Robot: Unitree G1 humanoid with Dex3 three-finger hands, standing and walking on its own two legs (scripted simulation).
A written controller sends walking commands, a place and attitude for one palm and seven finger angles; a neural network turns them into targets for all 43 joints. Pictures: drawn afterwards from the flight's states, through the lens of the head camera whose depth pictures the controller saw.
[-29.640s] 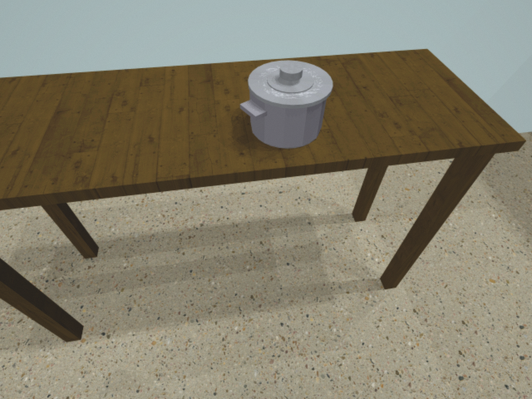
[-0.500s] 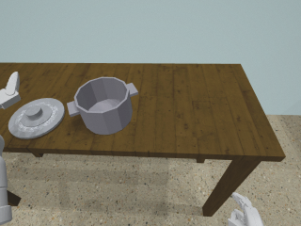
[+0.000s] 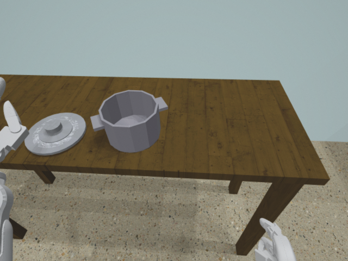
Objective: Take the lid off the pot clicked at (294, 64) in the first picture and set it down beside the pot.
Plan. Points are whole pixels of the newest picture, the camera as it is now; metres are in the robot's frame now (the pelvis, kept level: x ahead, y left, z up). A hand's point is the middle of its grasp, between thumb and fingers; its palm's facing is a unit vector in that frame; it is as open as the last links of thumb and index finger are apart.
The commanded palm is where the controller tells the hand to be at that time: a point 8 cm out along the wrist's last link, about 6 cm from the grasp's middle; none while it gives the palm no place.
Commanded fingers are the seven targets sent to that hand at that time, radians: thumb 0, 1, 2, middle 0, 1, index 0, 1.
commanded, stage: draw the hand back to the body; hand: left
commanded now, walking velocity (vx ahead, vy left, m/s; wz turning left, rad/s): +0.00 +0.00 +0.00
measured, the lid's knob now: (53, 126) +0.43 +0.41 +0.05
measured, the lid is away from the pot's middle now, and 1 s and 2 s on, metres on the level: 0.24 0.24 0.24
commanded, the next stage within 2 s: step back with the hand held close in 0.54 s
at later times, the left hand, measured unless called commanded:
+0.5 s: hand (7, 175) +0.16 +0.25 +0.24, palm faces +0.46 -0.82 -0.32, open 7.4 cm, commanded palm +0.11 +0.29 +0.24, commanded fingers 0.00 0.90 0.90 -0.20 -0.30 -0.20 -0.30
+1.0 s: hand (18, 184) +0.16 +0.25 +0.21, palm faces +0.29 -0.82 -0.49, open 7.4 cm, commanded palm +0.10 +0.31 +0.24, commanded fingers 0.00 0.90 0.90 -0.20 -0.30 -0.20 -0.30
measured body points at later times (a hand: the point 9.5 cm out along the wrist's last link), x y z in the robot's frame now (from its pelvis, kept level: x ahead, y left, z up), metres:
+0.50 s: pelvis -0.02 +0.01 +0.00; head -0.04 +0.00 +0.45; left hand +0.13 +0.29 +0.25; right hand +0.19 -0.19 -0.08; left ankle -0.01 +0.12 -0.75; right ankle -0.02 -0.12 -0.75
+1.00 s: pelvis -0.04 +0.03 -0.01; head -0.01 +0.05 +0.44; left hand +0.14 +0.29 +0.24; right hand +0.14 -0.22 -0.07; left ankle -0.01 +0.12 -0.75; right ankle -0.02 -0.12 -0.75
